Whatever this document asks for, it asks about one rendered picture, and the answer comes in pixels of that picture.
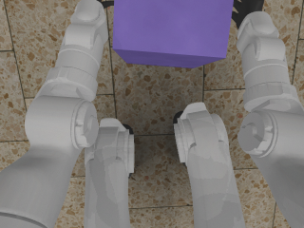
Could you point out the right robot foot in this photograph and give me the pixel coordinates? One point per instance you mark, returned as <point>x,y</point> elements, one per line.
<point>175,121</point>

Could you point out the robot right forearm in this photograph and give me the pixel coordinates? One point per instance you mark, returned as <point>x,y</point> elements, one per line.
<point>264,66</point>

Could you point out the left robot upper arm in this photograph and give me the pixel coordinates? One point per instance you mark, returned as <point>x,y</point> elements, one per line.
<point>33,189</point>

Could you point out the robot right hand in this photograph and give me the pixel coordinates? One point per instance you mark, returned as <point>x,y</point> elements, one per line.
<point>244,8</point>

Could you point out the left robot thigh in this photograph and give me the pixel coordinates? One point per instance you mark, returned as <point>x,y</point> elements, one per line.
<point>106,179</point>

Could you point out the robot left forearm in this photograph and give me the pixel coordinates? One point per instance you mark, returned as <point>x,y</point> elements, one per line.
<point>80,55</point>

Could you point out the right robot upper arm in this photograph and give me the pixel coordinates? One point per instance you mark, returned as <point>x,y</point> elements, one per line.
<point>275,142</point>

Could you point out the carton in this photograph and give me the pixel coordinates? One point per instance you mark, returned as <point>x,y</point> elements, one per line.
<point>171,33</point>

